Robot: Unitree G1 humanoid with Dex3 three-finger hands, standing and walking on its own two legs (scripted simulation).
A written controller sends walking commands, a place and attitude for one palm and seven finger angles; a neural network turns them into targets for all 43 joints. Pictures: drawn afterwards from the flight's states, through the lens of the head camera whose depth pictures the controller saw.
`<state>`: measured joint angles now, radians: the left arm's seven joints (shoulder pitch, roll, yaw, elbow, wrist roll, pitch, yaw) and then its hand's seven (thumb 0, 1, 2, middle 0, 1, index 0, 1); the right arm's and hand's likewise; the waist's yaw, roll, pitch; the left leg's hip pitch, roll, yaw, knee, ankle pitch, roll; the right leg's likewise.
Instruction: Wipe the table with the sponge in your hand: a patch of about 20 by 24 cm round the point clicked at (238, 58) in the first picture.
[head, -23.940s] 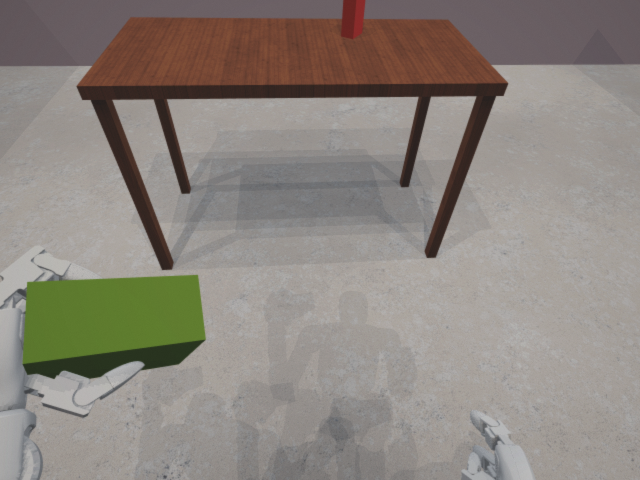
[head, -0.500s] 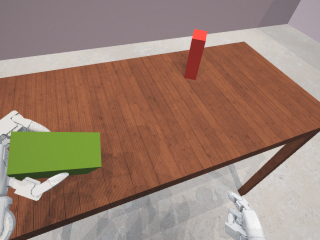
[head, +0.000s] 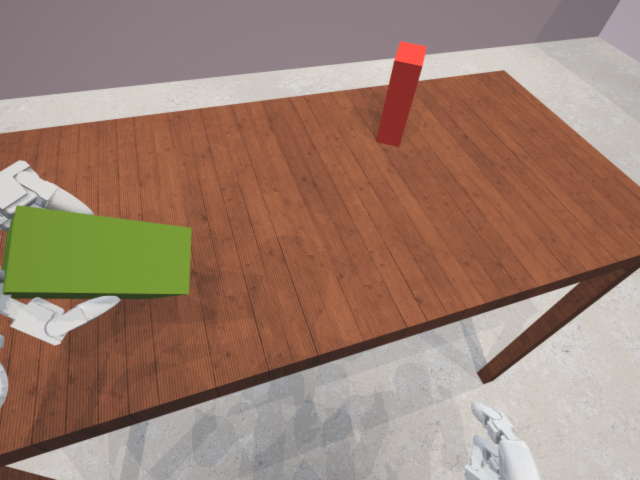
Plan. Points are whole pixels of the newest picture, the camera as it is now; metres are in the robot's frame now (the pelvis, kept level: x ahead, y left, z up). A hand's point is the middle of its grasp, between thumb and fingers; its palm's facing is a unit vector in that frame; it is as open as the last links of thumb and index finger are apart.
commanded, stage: come to a stop and stand still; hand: left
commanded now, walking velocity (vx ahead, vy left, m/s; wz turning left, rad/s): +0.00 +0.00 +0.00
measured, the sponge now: (123, 263) +0.27 +0.23 +0.15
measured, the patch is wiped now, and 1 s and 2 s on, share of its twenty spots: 0.00 0.00 0.00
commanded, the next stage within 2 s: look again from close up in 1.02 s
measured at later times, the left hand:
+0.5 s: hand (87, 264) +0.25 +0.25 +0.17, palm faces +0.36 -0.85 -0.37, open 10.3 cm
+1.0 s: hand (68, 287) +0.23 +0.26 +0.17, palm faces +0.34 -0.87 -0.37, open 10.3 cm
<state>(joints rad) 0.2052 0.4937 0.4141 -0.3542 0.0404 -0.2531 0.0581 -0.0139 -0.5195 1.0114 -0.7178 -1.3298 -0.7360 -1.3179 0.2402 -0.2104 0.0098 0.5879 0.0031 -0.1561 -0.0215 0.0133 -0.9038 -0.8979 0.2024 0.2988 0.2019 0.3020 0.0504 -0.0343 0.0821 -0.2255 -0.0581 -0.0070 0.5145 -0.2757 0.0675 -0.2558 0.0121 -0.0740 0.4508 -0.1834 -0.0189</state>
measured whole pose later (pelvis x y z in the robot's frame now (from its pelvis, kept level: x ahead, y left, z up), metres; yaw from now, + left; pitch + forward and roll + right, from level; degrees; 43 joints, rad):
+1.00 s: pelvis +0.00 +0.02 +0.00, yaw -2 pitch -2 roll -1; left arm 0.40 0.38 0.35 -0.46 -0.03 -0.22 0.09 -0.01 -0.51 1.01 -0.71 -1.33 -0.73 -1.32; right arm 0.21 -0.18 0.04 0.57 0.02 -0.11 -0.01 0.01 -0.90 -0.90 0.20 0.30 0.21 0.30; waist 0.03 -0.03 0.07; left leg -0.16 -0.07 0.04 0.45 -0.26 0.09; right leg -0.21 0.00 -0.02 0.41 -0.16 0.01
